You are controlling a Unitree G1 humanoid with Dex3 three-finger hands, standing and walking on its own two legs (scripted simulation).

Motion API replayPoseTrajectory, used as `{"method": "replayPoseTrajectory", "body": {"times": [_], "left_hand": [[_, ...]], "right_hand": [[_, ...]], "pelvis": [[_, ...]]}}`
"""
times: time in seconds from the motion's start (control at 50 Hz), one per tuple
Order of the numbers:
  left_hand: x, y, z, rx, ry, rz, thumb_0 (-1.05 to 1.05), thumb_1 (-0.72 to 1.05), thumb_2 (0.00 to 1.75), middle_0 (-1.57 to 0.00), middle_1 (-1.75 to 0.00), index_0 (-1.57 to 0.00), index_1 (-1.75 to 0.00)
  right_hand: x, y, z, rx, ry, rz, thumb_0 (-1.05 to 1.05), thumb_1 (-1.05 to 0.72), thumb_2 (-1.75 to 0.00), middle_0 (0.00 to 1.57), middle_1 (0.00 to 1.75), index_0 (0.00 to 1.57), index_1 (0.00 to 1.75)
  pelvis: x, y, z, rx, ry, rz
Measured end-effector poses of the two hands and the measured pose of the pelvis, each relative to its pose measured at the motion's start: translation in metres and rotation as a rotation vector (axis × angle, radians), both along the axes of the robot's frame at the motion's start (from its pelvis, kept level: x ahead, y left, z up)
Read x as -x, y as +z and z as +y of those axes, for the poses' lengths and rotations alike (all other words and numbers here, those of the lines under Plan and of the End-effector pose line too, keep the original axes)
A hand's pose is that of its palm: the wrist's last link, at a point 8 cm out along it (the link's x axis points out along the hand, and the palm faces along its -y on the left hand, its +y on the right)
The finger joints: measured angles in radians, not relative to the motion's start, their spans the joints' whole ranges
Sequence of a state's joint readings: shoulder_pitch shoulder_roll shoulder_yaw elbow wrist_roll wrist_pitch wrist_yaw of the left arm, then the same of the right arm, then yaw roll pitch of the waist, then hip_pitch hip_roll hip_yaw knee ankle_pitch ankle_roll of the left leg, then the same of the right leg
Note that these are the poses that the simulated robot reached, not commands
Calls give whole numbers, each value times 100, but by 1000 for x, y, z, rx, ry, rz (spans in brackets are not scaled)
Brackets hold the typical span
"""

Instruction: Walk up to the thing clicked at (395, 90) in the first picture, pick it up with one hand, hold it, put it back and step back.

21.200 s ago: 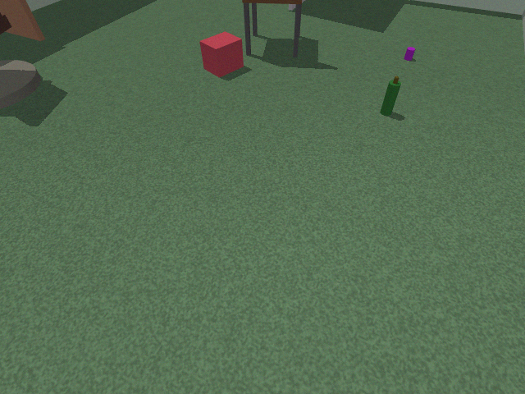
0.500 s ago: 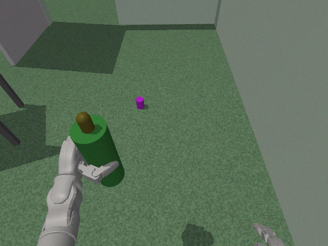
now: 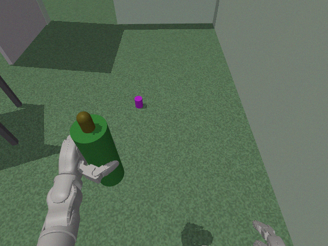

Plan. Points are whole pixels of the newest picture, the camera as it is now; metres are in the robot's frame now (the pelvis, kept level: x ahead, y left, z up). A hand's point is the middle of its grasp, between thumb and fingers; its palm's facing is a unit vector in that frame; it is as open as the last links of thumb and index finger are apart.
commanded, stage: crouch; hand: left
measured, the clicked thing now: (99, 150) +0.33 +0.16 +0.07
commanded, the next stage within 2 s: lower in 1.88 s
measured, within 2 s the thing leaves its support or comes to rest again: neither
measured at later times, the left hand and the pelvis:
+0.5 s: hand (109, 173) +0.34 +0.18 -0.09, palm faces +0.05 -1.00 +0.02, open 10.2 cm; pelvis -0.02 +0.00 -0.09, yaw +0 degrees
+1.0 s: hand (120, 194) +0.37 +0.19 -0.33, palm faces +0.07 -1.00 +0.00, open 10.2 cm; pelvis -0.08 +0.00 -0.30, yaw +0 degrees
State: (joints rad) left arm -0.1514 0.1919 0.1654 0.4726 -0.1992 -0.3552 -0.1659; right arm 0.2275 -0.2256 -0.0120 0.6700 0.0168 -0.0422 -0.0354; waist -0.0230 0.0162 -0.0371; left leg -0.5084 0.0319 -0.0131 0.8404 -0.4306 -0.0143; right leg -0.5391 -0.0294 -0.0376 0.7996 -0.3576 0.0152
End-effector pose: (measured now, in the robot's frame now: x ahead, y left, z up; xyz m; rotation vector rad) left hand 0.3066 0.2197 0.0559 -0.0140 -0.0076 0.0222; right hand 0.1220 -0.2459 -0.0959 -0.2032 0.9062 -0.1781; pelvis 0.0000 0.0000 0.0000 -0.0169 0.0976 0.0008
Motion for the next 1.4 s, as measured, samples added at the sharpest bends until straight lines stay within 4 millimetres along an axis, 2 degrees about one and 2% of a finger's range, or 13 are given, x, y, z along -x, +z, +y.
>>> {"method": "replayPoseTrajectory", "body": {"times": [0.1, 0.18, 0.26, 0.36, 0.46, 0.6, 0.76, 0.96, 1.08, 1.18, 1.28, 1.4], "left_hand": [[0, -6, 0, 3, 7, 12, -1, -44, 109, -73, -105, -73, -105], [0, -19, 2, 13, 31, 28, -1, -44, 108, -73, -104, -73, -104], [0, -40, 2, 12, 34, 45, -1, -44, 108, -74, -103, -74, -103], [-4, -76, 5, 14, 39, 51, -1, -43, 108, -74, -103, -74, -103], [-11, -124, 9, 8, 36, 31, -1, -44, 108, -74, -103, -74, -103], [-19, -200, 13, -15, 14, 10, -1, -44, 109, -73, -103, -73, -104], [-29, -279, 18, -5, 50, 8, -1, -43, 109, -72, -105, -72, -105], [-33, -366, 20, -10, 50, 18, -1, -43, 109, -72, -106, -72, -106], [-37, -409, 22, -19, 45, 15, -1, -44, 110, -72, -106, -72, -106], [-41, -436, 24, -23, 46, 18, -1, -44, 111, -72, -106, -72, -106], [-45, -457, 24, -20, 39, 22, -1, -44, 111, -72, -106, -72, -106], [-50, -481, 24, -10, 35, 30, -1, -44, 111, -72, -105, -72, -105]], "right_hand": [[0, -2, 1, -3, 4, 2, 1, -89, -90, 21, 30, 21, 30], [2, -7, 1, -1, 10, 15, 1, -88, -90, 21, 30, 21, 30], [7, -15, -1, 7, 18, 36, 1, -88, -90, 21, 30, 21, 30], [15, -35, -7, 25, 34, 77, 1, -88, -90, 21, 30, 21, 30], [25, -70, -14, 50, 56, 121, 1, -88, -90, 21, 30, 21, 30], [36, -142, -20, 69, 83, 182, 1, -89, -90, 20, 30, 20, 30], [49, -222, -14, 51, 114, 243, 1, -89, -90, 20, 30, 20, 30], [81, -300, -9, 51, 150, 312, 1, -90, -91, 21, 30, 21, 30], [107, -336, -13, 68, 144, 364, 1, -91, -91, 21, 30, 21, 30], [126, -359, -16, 81, 133, 401, 1, -91, -91, 21, 30, 21, 30], [139, -374, -18, 93, 132, 432, 1, -91, -91, 21, 30, 21, 30], [145, -385, -19, 115, 144, 457, 1, -91, -91, 21, 30, 21, 30]], "pelvis": [[0, -2, 1, 0, 0, 11], [1, -6, 1, 0, 1, 29], [5, -14, 1, 0, 3, 61], [11, -33, 0, 1, 3, 130], [18, -69, 0, 3, 6, 236], [30, -136, -1, 10, 8, 365], [49, -206, 0, 18, 9, 445], [74, -281, 2, 29, 7, 476], [85, -321, 4, 40, 3, 466], [92, -347, 6, 48, 1, 449], [95, -367, 7, 58, -5, 436], [96, -383, 9, 73, -12, 421]]}}
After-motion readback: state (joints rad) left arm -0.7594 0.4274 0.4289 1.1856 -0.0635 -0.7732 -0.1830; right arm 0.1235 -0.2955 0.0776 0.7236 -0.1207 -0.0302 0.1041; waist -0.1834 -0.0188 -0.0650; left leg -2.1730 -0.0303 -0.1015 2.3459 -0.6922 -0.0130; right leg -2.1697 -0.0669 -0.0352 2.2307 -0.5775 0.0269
